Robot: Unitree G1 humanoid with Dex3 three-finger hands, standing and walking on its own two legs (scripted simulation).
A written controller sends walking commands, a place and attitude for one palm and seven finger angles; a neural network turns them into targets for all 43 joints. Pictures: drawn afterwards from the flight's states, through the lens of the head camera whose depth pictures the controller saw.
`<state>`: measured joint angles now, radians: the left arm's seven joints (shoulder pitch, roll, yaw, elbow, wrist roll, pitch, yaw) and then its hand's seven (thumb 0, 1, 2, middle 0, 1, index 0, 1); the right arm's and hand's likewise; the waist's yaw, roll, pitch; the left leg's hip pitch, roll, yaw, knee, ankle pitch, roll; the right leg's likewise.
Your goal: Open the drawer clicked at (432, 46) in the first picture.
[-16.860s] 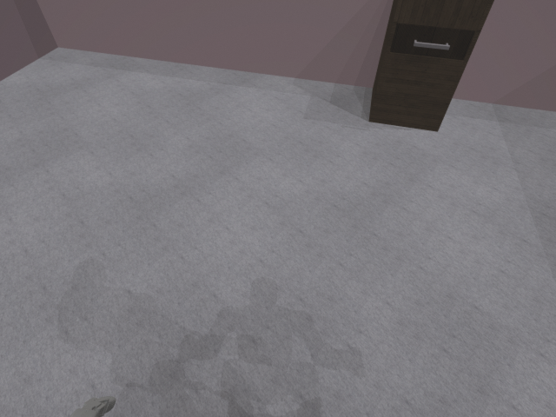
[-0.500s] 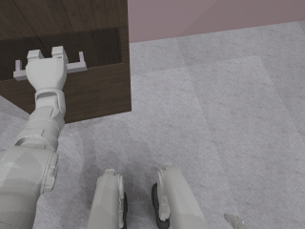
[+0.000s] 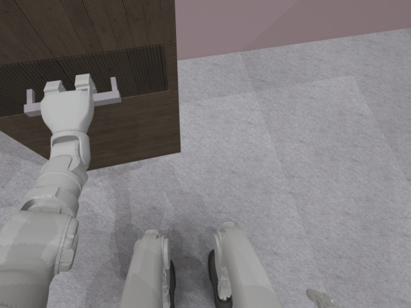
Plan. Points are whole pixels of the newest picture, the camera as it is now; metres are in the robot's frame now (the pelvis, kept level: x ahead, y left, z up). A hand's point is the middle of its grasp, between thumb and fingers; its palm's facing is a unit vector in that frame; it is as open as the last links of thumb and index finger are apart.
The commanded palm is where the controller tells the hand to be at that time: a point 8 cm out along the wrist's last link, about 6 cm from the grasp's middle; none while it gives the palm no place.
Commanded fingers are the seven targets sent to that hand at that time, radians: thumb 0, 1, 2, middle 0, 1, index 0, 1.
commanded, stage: pull the drawer open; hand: left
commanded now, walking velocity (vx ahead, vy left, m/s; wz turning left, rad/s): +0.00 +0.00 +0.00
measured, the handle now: (74, 95) +0.54 +0.24 -0.04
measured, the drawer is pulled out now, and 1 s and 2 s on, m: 0.00 0.00 0.00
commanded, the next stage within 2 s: open the thumb to release the handle in 0.56 s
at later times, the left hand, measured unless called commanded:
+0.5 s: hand (80, 121) +0.49 +0.23 -0.07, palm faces -0.02 -0.04 -1.00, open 5.1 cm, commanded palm +0.46 +0.22 -0.02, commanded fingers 0.00 0.90 0.90 -0.40 -1.35 -0.40 -1.35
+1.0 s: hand (80, 120) +0.50 +0.23 -0.07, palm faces -0.01 +0.00 -1.00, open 8.7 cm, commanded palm +0.49 +0.22 -0.02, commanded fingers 0.00 -0.36 0.36 -0.31 -1.22 -0.31 -1.22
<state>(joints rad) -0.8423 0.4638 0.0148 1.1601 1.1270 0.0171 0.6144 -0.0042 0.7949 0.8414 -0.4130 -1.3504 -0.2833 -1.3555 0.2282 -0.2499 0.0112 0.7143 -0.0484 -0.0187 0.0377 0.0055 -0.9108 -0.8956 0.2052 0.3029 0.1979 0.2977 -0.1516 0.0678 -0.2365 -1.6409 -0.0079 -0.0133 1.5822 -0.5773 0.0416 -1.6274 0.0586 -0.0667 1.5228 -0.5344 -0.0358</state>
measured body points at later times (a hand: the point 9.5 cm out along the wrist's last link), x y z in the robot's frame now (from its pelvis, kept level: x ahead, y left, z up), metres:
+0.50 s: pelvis +0.03 +0.01 +0.01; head +0.22 +0.01 +0.42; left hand +0.49 +0.23 -0.01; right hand +0.11 -0.25 -0.13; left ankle +0.06 +0.10 -0.54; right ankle +0.07 -0.10 -0.54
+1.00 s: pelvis +0.00 +0.00 +0.00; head +0.19 +0.01 +0.41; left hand +0.49 +0.23 -0.01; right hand +0.07 -0.27 -0.13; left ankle +0.06 +0.10 -0.54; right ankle +0.07 -0.10 -0.54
